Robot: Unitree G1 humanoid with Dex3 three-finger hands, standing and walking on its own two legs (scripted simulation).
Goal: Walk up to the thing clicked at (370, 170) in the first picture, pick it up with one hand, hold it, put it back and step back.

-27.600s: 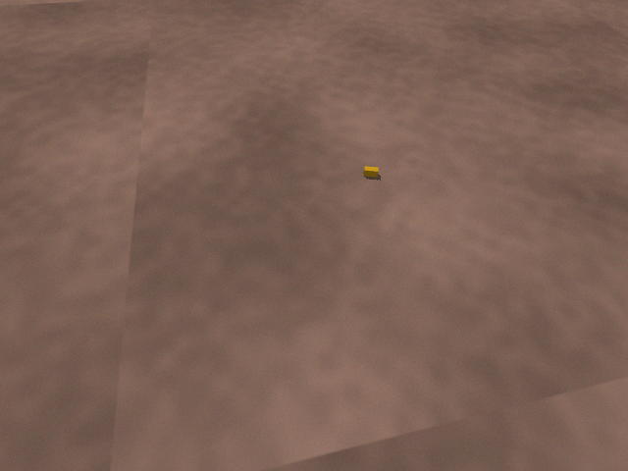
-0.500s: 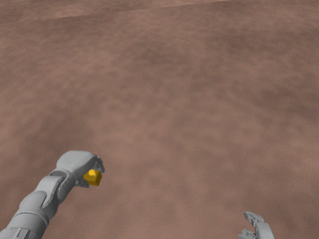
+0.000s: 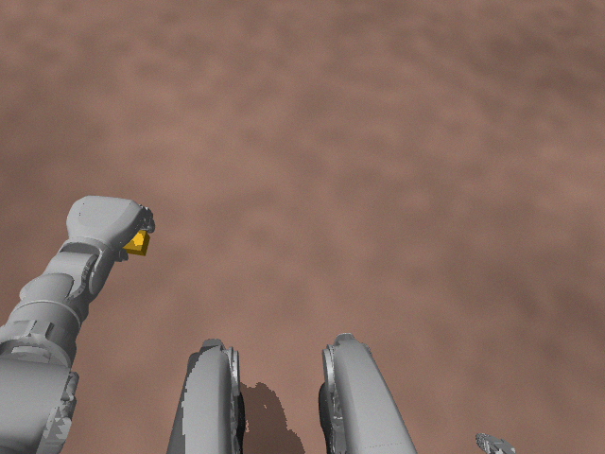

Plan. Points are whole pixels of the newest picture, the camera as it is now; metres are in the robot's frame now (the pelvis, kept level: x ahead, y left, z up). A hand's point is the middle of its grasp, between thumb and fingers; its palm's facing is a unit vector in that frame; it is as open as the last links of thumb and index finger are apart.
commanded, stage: crouch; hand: left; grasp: from above
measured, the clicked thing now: (123, 240) +0.43 +0.25 -0.14
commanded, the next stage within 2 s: lower in 1.32 s
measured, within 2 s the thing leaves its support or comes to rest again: neither
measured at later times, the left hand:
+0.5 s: hand (140, 268) +0.44 +0.27 -0.31, palm faces -0.45 +0.06 -0.89, open 6.2 cm
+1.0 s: hand (150, 270) +0.46 +0.27 -0.38, palm faces -0.49 +0.04 -0.87, open 6.1 cm
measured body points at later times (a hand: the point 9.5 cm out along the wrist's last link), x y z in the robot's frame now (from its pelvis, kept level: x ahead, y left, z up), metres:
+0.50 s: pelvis -0.01 +0.00 -0.15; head +0.22 +0.05 +0.23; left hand +0.46 +0.27 -0.26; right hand +0.06 -0.28 -0.27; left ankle +0.07 +0.11 -0.54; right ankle +0.07 -0.14 -0.54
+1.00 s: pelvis -0.01 +0.00 -0.22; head +0.23 +0.05 +0.16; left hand +0.48 +0.27 -0.33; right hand +0.02 -0.28 -0.32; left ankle +0.07 +0.11 -0.54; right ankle +0.07 -0.14 -0.54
